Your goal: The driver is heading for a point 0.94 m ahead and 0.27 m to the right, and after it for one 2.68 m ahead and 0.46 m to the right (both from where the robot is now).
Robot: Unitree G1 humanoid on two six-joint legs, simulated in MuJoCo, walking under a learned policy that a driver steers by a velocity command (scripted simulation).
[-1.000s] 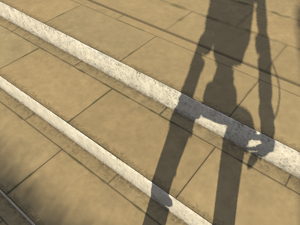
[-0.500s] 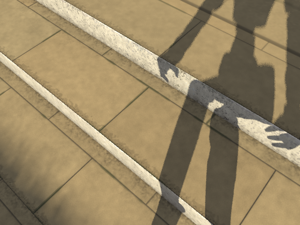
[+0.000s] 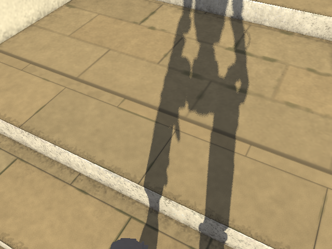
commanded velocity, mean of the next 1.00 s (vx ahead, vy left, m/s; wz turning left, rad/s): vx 0.48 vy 0.00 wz -0.59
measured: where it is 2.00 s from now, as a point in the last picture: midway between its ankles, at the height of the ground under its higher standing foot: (256, 153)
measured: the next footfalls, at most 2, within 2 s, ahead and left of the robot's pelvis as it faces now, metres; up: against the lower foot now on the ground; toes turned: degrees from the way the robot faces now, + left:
left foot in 0.18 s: +0.36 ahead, +0.17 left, +0.13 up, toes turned -2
right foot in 0.94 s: +0.59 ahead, -0.21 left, +0.26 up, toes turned -35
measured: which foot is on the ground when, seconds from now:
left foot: up 0.00-0.16, down 0.18-1.00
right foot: down 0.00-0.20, up 0.22-0.92, down 0.94-1.00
